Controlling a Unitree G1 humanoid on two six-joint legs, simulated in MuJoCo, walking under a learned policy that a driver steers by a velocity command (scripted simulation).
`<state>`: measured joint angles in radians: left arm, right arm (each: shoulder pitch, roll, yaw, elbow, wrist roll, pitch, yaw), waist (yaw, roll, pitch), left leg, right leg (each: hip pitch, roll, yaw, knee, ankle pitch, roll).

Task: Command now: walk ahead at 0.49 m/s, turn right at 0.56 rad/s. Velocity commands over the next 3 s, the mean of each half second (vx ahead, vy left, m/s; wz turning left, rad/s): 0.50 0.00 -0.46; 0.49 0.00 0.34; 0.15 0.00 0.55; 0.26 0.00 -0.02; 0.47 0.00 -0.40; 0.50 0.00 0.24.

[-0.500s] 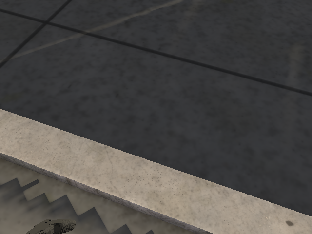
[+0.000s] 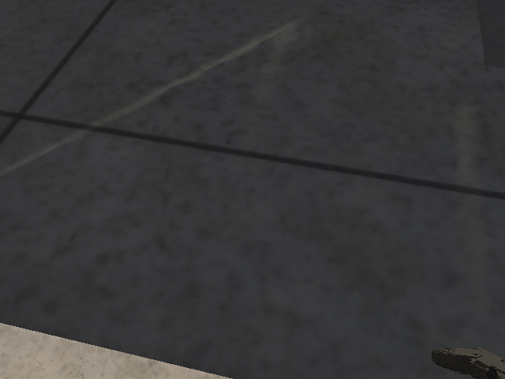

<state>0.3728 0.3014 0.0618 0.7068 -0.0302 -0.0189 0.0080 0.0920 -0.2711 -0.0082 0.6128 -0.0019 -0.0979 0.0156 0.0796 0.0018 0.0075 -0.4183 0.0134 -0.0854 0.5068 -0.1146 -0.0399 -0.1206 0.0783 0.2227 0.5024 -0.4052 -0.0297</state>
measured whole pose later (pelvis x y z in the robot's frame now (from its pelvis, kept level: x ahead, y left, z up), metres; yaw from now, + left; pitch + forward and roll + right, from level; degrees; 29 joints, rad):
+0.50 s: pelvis +0.26 -0.05 +0.02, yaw -14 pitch +2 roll +0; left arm 0.14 0.24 0.02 0.54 -0.01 -0.04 -0.04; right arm 0.39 -0.27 -0.04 0.87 0.03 -0.08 0.02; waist -0.03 0.02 0.04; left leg -0.22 0.06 -0.05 1.04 -0.40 0.02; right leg -0.61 0.01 -0.08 0.94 -0.37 -0.08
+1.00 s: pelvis +0.53 -0.06 +0.03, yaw +0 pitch +2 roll -4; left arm 0.40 0.29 0.08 0.83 -0.03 -0.07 0.03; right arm 0.03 -0.25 -0.04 0.65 0.01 -0.04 0.10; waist 0.09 0.07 0.04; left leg -0.50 0.03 0.00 0.45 0.17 0.08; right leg 0.08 -0.03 -0.30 0.56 -0.59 0.06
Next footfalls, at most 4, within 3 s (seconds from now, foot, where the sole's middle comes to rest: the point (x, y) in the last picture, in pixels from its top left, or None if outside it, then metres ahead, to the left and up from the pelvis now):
0.02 left None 0.12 0.15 -0.77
0.42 right None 0.35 -0.17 -0.70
1.02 left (276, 296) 0.71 0.03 -0.77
1.54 right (336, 255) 0.87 -0.15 -0.77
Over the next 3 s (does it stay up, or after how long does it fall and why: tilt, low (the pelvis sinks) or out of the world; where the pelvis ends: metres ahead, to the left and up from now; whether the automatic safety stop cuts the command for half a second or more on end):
stays up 1.34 -0.01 0.00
